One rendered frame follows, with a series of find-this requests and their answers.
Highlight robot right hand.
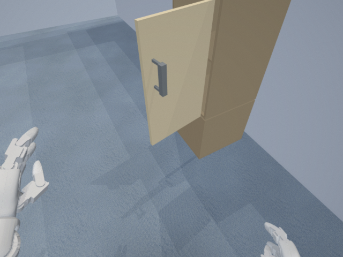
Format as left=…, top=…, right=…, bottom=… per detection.
left=261, top=222, right=300, bottom=257

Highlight cupboard door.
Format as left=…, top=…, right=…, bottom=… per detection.
left=135, top=0, right=215, bottom=146

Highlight robot left forearm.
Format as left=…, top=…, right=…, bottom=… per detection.
left=0, top=217, right=21, bottom=257

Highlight robot left hand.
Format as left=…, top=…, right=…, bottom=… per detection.
left=0, top=127, right=49, bottom=217

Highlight handle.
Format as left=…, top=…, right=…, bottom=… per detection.
left=152, top=59, right=167, bottom=97

